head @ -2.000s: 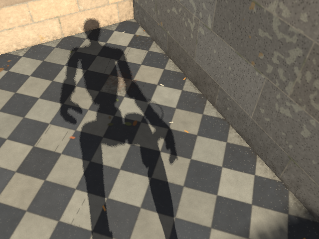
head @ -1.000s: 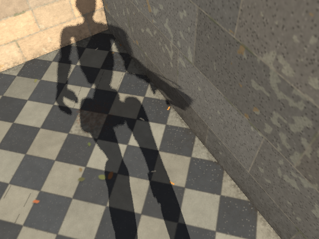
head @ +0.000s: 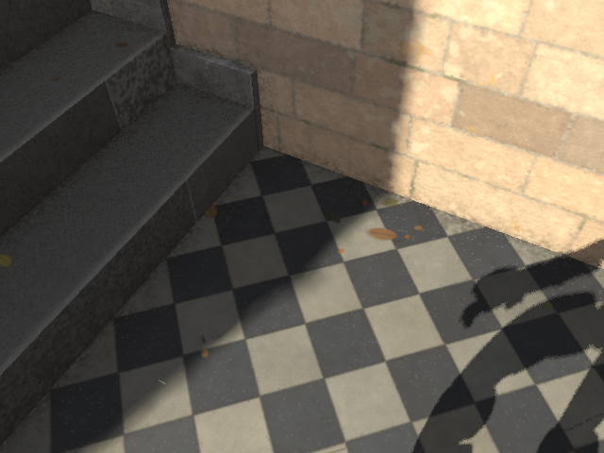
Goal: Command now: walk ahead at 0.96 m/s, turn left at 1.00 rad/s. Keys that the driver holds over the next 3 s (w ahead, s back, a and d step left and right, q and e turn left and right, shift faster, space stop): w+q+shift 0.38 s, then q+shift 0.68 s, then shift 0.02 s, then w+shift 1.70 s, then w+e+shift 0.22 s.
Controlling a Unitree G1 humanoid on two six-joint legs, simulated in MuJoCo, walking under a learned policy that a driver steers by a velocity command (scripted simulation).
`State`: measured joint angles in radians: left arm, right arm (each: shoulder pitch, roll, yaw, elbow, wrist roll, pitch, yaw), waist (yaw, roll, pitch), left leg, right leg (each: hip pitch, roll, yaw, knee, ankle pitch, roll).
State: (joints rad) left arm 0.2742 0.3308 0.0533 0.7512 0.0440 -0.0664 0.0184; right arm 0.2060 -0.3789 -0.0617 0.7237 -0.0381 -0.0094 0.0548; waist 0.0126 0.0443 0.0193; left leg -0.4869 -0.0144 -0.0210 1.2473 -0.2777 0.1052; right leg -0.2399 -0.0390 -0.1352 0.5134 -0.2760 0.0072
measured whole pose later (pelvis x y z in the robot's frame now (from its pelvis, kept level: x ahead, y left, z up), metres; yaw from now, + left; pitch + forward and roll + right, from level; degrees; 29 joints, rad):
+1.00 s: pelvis +0.71 +0.14 +0.00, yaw +59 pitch -1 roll -1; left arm 0.23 0.31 0.04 0.76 0.03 -0.02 0.02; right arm 0.06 -0.34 -0.06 0.66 -0.03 0.08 0.05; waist 0.03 0.01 0.13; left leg -0.53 0.03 0.04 0.91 -0.32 -0.01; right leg -0.26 -0.09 -0.28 0.45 -0.17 -0.02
